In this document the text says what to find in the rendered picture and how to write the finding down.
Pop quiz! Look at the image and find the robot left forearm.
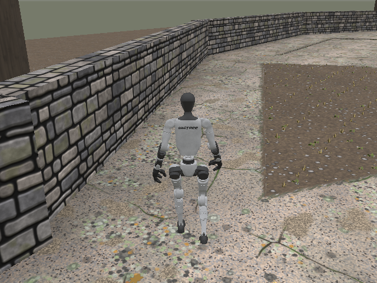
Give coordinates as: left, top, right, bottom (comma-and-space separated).
154, 143, 166, 170

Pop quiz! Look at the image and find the robot right upper arm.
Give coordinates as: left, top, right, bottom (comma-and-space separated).
200, 118, 217, 150

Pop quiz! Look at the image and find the robot left shin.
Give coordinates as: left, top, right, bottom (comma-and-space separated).
174, 189, 183, 226

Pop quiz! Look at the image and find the robot right hand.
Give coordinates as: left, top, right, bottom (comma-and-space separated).
209, 160, 222, 171

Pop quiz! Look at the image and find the robot left hand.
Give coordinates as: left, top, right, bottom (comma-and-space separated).
153, 168, 166, 183

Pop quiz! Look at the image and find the robot left upper arm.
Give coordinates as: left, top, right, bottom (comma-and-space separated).
160, 119, 176, 152

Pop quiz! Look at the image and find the robot right forearm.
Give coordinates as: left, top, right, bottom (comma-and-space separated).
211, 141, 221, 162

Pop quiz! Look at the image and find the robot shin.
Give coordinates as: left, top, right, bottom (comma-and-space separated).
199, 196, 208, 236
174, 189, 183, 226

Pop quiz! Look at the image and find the robot right shin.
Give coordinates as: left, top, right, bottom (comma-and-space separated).
199, 196, 208, 236

